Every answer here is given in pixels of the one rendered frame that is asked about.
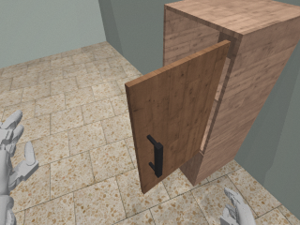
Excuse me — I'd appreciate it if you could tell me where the robot left hand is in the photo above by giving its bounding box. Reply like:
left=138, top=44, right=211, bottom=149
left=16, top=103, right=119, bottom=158
left=0, top=110, right=39, bottom=196

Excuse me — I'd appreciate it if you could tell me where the handle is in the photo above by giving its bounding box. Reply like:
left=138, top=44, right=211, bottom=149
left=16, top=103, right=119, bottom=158
left=146, top=134, right=164, bottom=178

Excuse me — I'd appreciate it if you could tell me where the robot right hand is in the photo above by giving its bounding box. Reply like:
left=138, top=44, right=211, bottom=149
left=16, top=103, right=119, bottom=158
left=220, top=187, right=257, bottom=225

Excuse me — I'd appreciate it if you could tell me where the robot left forearm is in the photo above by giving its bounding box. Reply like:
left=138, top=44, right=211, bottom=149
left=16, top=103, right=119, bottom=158
left=0, top=195, right=17, bottom=225

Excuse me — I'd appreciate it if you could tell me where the cupboard door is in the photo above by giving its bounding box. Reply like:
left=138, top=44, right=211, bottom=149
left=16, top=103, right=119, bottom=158
left=125, top=39, right=231, bottom=195

